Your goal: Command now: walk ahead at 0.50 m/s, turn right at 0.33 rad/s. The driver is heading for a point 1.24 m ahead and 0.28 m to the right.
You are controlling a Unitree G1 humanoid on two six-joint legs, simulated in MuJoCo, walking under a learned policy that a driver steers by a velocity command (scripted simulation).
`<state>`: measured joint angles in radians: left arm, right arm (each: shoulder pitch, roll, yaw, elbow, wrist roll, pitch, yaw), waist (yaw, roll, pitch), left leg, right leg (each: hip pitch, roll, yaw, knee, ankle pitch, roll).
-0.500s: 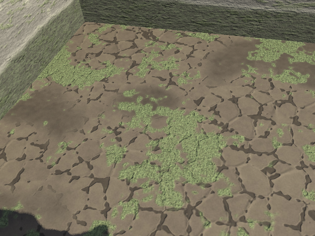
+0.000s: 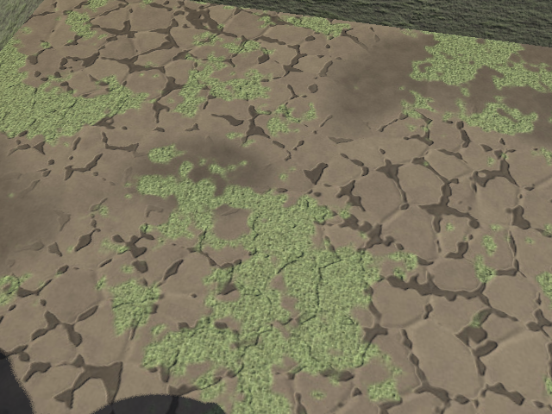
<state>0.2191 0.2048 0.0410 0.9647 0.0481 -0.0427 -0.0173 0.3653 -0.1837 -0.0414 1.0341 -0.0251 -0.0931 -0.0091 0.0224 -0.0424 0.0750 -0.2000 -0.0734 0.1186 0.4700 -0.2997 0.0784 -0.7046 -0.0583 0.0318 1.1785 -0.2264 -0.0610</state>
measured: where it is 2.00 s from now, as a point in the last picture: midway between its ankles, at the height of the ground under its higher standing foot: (398, 197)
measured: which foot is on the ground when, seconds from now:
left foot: down 0.00-0.22, up 0.24-0.70, down 0.72-1.00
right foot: up 0.00-0.18, down 0.20-0.74, up 0.76-1.00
